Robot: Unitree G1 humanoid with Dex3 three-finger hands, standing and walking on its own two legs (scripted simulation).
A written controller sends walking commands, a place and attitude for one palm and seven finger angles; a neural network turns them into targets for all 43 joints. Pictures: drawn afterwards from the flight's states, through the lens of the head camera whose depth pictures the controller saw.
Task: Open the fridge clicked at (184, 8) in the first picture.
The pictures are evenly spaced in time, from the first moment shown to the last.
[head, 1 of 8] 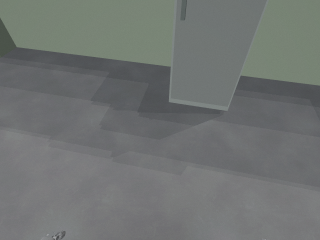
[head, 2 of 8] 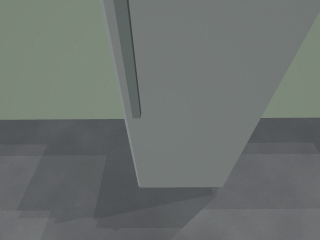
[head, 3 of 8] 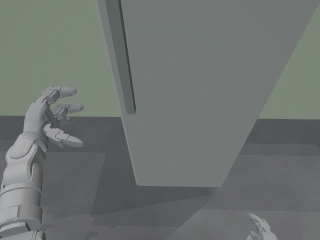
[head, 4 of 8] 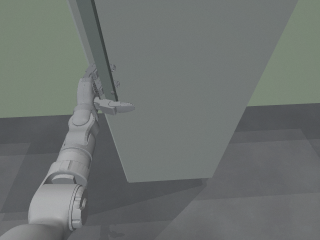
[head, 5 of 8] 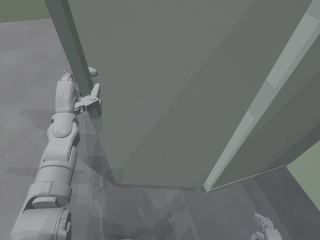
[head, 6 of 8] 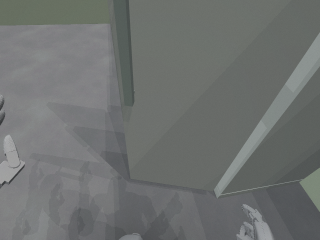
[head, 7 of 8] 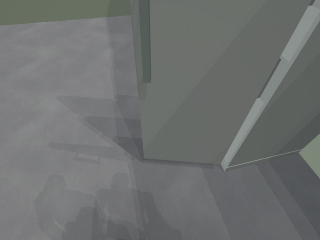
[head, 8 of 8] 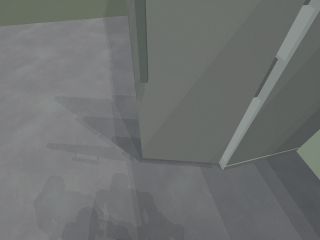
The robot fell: no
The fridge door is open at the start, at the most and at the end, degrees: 0 76 71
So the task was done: yes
